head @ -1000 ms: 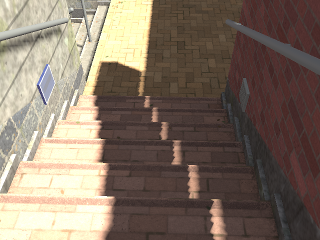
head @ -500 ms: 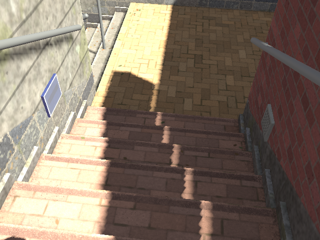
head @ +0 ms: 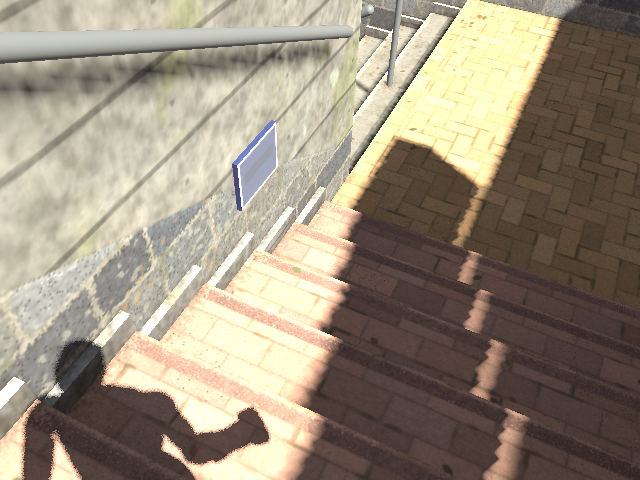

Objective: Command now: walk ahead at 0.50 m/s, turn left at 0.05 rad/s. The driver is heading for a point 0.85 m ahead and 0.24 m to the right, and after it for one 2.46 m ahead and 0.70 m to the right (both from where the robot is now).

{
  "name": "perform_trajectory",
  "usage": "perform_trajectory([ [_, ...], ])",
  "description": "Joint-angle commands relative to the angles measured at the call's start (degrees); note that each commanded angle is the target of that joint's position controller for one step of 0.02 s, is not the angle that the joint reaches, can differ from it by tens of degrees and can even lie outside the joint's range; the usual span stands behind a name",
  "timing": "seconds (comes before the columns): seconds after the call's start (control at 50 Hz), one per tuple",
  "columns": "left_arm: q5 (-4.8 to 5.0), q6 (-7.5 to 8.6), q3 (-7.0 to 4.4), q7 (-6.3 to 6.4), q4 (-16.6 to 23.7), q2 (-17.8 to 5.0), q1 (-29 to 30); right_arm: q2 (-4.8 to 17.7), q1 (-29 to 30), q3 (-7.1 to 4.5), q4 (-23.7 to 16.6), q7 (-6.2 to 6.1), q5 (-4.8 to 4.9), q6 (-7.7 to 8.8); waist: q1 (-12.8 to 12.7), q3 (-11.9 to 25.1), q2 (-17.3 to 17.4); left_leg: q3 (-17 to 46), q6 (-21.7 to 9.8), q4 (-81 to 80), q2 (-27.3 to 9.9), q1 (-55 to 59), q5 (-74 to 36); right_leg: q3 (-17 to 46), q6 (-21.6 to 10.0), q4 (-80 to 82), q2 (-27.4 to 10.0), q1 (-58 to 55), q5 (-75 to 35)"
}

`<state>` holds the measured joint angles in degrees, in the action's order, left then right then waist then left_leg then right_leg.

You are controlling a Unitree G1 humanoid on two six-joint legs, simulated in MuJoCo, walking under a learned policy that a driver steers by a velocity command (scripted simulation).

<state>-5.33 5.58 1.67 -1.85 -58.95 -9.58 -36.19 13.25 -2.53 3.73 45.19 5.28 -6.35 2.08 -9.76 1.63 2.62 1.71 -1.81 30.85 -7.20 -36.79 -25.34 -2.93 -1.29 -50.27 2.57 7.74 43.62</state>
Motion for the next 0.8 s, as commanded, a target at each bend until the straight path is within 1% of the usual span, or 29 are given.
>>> perform_trajectory([
  [0.02, 5.15, -1.28, -4.26, 2.09, 3.07, -13.35, 0.41, 4.97, 9.39, -3.40, -3.17, -1.98, 9.63, 0.84, -0.45, -12.63, -4.92, -2.72, 0.57, -7.13, 2.90, 8.00, 5.54, 14.47, -9.14, 10.10, -10.22, 8.19, -30.73],
  [0.04, 4.22, -2.64, -3.77, 3.07, 1.41, -11.70, -1.76, 5.85, 4.83, -3.70, -1.60, -3.13, 9.75, 1.62, 1.56, -12.35, -2.52, -0.96, 0.35, -12.37, 1.16, 12.46, 6.98, 13.42, -8.70, 2.65, -10.09, 5.47, -35.89],
  [0.08, 4.91, -3.71, -3.92, 3.99, -0.32, -9.07, -5.20, 8.45, -16.26, -5.84, 6.00, -4.77, 6.28, 1.82, 9.97, -1.71, -0.42, -5.33, 0.12, -10.99, 2.08, 39.48, 3.62, 7.80, -7.80, -25.18, -5.21, 11.70, -33.73],
  [0.1, -2.58, -2.54, -0.39, -3.65, -8.46, 0.02, -18.91, 9.57, -37.06, -6.23, 12.05, -1.64, -0.26, 1.45, 14.63, 15.61, 11.79, 1.28, -12.30, 0.52, -6.53, 72.09, -13.80, 7.84, 0.01, -44.10, -2.84, 26.17, -9.96],
  [0.12, -0.59, -1.55, -1.41, -6.21, -5.80, -0.93, -21.42, 12.21, -38.39, -7.61, 9.15, 0.42, -0.49, 1.10, 14.79, 25.50, 12.01, 8.73, -20.64, 15.40, -15.63, 83.75, -24.73, 8.38, -0.39, -63.73, -2.34, 37.19, 2.99],
  [0.14, 2.21, -0.61, -2.32, -6.87, 3.62, -5.75, -1.75, 14.92, -37.81, -8.37, 11.17, 0.86, 0.31, 0.67, 19.73, 18.56, 10.57, 22.92, -22.26, 0.93, -19.61, 77.58, 6.96, 6.23, 1.14, -68.69, -1.40, 55.93, 1.67],
  [0.16, 3.87, 0.43, -2.50, -4.85, 6.78, -7.01, 8.42, 13.40, -32.30, -8.52, 11.11, 0.07, 1.22, 0.63, 19.57, 7.39, 2.73, 21.81, -18.48, -5.36, -20.21, 63.35, 31.31, 6.27, 0.17, -63.96, -4.44, 63.25, -7.77],
  [0.18, 3.67, 0.82, -1.35, -2.86, 4.95, -4.80, 7.56, 6.40, -24.80, -6.17, 9.40, -0.23, -0.35, 1.10, 15.93, 0.07, -6.94, 15.33, -13.68, -9.30, -16.76, 44.75, 37.19, 10.78, -1.83, -54.37, -7.50, 54.91, -21.61],
  [0.2, 3.11, 0.41, -1.52, -1.26, 3.81, -3.70, 4.61, 5.26, -22.88, -5.52, 9.19, -0.01, -0.90, 1.12, 11.93, -1.23, -4.29, 16.08, -16.20, -11.04, -19.85, 29.59, 28.42, 11.13, -1.52, -49.92, -10.10, 45.23, -26.46],
  [0.22, 1.57, 0.21, -0.78, -0.55, 5.10, -1.70, 7.42, -2.63, -16.34, -2.72, 6.72, -1.62, -0.61, 3.29, 6.91, -5.86, -5.20, 10.60, -13.06, -14.35, -15.26, 16.88, 26.54, 13.64, -3.28, -31.97, -14.00, 37.61, -37.65],
  [0.24, 0.04, -0.68, -0.41, -0.72, 5.56, 0.31, 9.78, -1.85, -14.06, -3.13, 6.81, -2.58, 0.46, 4.46, 5.88, -8.17, -0.04, 6.79, -11.97, -17.02, -13.03, 13.34, 26.75, 11.59, -3.86, -26.93, -13.94, 35.93, -36.97],
  [0.26, -0.07, -0.97, -0.81, -1.27, 4.51, -1.13, 7.76, -2.52, -15.92, -3.12, 7.18, -3.87, 2.01, 5.51, 6.92, -6.61, -1.00, 3.67, -13.06, -18.96, -11.39, 12.91, 27.27, 10.71, -3.38, -16.08, -12.81, 33.36, -42.80],
  [0.28, -0.22, -1.08, -1.79, -1.57, 4.47, -3.14, 9.43, -0.45, -20.03, -3.43, 8.66, -3.99, 2.01, 5.76, 7.90, -5.54, 0.08, 2.34, -14.52, -20.21, -11.32, 16.32, 27.35, 10.10, -2.88, -11.51, -12.05, 33.19, -43.08],
  [0.32, -0.42, -0.77, -1.16, -2.92, 4.45, -0.60, 8.31, 1.01, -22.71, -4.19, 9.85, -3.89, -0.40, 5.39, 6.25, -3.11, 0.56, -0.98, -14.70, -14.95, -10.96, 16.24, 16.63, 9.15, -2.72, -12.35, -11.56, 29.84, -49.09],
  [0.34, -0.28, -0.39, -1.18, -3.48, 4.63, -0.37, 9.59, 0.84, -22.09, -4.20, 9.57, -3.67, -1.07, 5.21, 6.08, -3.19, -1.80, -3.81, -14.29, -13.82, -10.66, 16.17, 14.46, 9.13, -2.66, -11.40, -11.25, 29.51, -50.56],
  [0.36, -0.36, -0.12, -1.03, -3.48, 6.39, -0.76, 14.18, -2.54, -24.64, -3.35, 10.99, -4.69, -0.43, 5.34, 8.29, -4.40, -3.56, -3.69, -12.72, -11.55, -10.79, 25.45, 18.20, 13.05, -2.47, -1.55, -12.80, 38.91, -59.52],
  [0.4, 0.43, -0.85, -1.07, -3.11, 7.66, -1.37, 19.48, -2.76, -32.68, -2.92, 14.91, -5.60, -0.90, 5.18, 11.97, -6.38, -1.53, -0.69, -13.22, -9.45, -12.75, 34.89, 24.58, 13.51, -1.87, 3.01, -12.19, 48.15, -64.19],
  [0.42, 1.04, -0.99, -0.92, -3.14, 6.88, -1.59, 19.96, -3.57, -33.70, -2.38, 15.54, -5.83, -1.13, 5.07, 11.97, -7.50, -3.82, -4.52, -11.39, -7.28, -10.66, 33.70, 28.37, 13.45, -1.94, 10.22, -12.29, 46.05, -73.43],
  [0.44, 0.99, -1.46, -0.76, -3.37, 7.30, -1.30, 21.92, -3.87, -35.94, -1.80, 16.60, -5.45, -1.63, 5.01, 12.64, -8.12, -2.10, -5.81, -11.35, -7.34, -9.98, 30.11, 31.28, 10.41, -2.24, 10.03, -11.50, 41.56, -76.81],
  [0.5, 0.40, -2.03, -1.46, -4.06, 10.77, -4.16, 28.54, -4.46, -35.99, -0.51, 18.02, -4.48, -1.79, 5.03, 12.44, -11.63, -1.69, -6.32, -10.26, -8.85, -11.28, 25.08, 35.84, 8.29, -3.89, 7.91, -11.64, 35.75, -70.27],
  [0.58, 0.29, -2.89, -0.64, -3.98, 14.64, -2.55, 37.36, -2.75, -39.61, -0.74, 19.93, -6.93, -0.48, 5.09, 15.90, -13.35, -0.99, -8.67, -7.32, -3.52, -9.85, 32.82, 35.14, 5.14, -3.40, 18.45, -11.76, 33.45, -66.51],
  [0.64, -0.59, -3.03, -1.00, -3.92, 14.63, -3.26, 41.17, -0.50, -39.72, -2.42, 20.30, -7.94, 0.27, 3.63, 17.91, -15.07, -0.81, -10.33, -5.30, -0.80, -9.67, 32.29, 35.85, 1.04, -2.80, 23.25, -10.10, 27.73, -60.15],
  [0.68, -1.09, -2.51, -1.35, -3.31, 13.18, -3.27, 43.03, 0.63, -42.87, -3.65, 22.13, -8.72, 1.25, 2.42, 19.32, -14.64, -1.37, -10.55, -4.00, 3.66, -10.49, 37.98, 25.67, -0.75, -2.37, 30.26, -8.88, 26.56, -53.05],
  [0.7, -0.59, -1.88, -1.96, -2.84, 9.90, -3.89, 40.30, 1.54, -43.26, -4.00, 22.99, -8.20, 1.02, 1.80, 18.42, -11.42, -2.50, -12.00, -3.18, 9.73, -9.48, 39.26, 21.53, -1.42, -2.54, 31.84, -8.32, 20.98, -55.51],
  [0.72, -0.26, -1.34, -3.07, -2.28, 6.61, -5.09, 33.13, 2.94, -42.56, -4.54, 22.85, -7.33, 0.22, 1.34, 15.00, -8.46, -4.03, -13.85, -2.21, 17.09, -8.39, 36.75, 18.54, -3.85, -2.80, 33.75, -6.55, 11.00, -59.86],
  [0.74, 0.91, -0.29, -4.91, -1.78, 1.93, -8.56, 19.68, 4.48, -38.80, -4.75, 21.91, -5.53, -1.18, 0.76, 8.53, -3.91, -5.47, -15.99, -0.86, 27.96, -5.96, 26.90, 20.09, -6.04, -4.08, 34.06, -4.94, -9.16, -68.46],
  [0.76, 0.08, -0.18, -7.82, -1.39, -1.44, -15.61, 6.47, 1.81, -39.83, -3.99, 22.16, -2.81, -2.79, 0.60, 3.53, 4.50, -9.36, -14.81, 2.43, 42.43, -3.07, 9.74, 34.03, -2.39, -8.71, 24.77, -8.04, -34.28, -80.36],
  [0.78, 0.50, -1.23, -9.07, -1.28, -6.34, -20.47, -9.33, -5.13, -48.76, -2.27, 21.83, 0.94, -2.25, 0.65, 3.27, 27.63, -16.38, -11.77, 6.64, 70.98, 2.18, -0.81, 70.71, 11.15, -21.73, 6.63, -19.14, -65.02, -105.59],
  [0.8, 0.42, -1.56, -9.27, -0.98, -8.50, -18.16, -16.01, 1.21, -30.82, -4.13, 13.96, 1.98, 2.18, 2.36, -4.83, 26.19, -10.71, -5.97, 7.30, 80.98, 5.26, -16.68, 73.13, 23.14, -24.57, 13.39, -22.91, -67.26, -98.75],
])
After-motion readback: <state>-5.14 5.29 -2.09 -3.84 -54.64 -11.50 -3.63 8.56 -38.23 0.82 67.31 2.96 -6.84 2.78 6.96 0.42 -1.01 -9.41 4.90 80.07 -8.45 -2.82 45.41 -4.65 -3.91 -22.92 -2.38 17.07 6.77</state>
